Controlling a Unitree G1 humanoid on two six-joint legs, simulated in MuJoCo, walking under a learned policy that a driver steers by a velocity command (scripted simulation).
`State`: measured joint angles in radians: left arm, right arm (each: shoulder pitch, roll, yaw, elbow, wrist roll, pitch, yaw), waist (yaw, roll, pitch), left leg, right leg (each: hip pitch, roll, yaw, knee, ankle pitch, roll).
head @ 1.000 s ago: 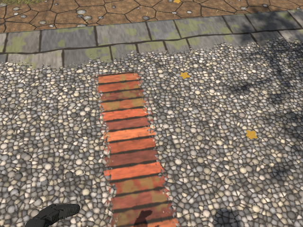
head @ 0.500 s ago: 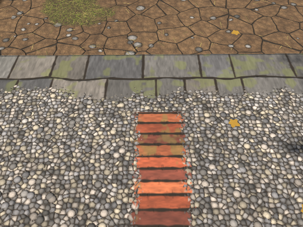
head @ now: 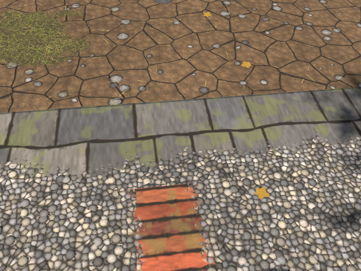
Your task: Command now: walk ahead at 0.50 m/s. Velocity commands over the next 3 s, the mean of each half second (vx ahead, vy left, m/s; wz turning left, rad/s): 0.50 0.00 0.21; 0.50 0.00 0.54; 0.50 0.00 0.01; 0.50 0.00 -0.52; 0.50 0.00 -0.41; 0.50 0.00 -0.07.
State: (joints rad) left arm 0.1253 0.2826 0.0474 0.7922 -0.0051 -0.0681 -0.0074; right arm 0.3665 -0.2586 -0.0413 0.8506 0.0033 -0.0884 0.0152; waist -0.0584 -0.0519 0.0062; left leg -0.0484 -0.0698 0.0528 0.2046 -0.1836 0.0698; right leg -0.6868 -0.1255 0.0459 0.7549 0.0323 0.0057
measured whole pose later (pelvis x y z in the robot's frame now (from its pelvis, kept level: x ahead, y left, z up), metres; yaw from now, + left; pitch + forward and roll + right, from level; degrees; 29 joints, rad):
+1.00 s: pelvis +0.53 +0.06 +0.00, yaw +25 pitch +1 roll -1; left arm 0.08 0.30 0.06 0.77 0.01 -0.10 0.00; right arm 0.32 -0.26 -0.07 0.73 0.01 -0.05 0.01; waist -0.04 -0.03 0.05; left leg -0.21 -0.11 -0.06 0.36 -0.16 0.11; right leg -0.62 -0.11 0.08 1.00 -0.23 0.04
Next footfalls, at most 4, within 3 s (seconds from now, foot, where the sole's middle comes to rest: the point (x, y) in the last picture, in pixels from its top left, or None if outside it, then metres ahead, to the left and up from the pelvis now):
0.20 right None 0.30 -0.15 -0.79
0.76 left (137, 259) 0.55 0.13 -0.79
1.28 right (151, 178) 0.90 0.08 -0.79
1.78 left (91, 146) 1.09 0.36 -0.79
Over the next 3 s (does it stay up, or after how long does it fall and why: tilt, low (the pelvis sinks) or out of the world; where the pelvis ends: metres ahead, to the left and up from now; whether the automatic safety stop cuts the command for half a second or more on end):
stays up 1.63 0.22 -0.05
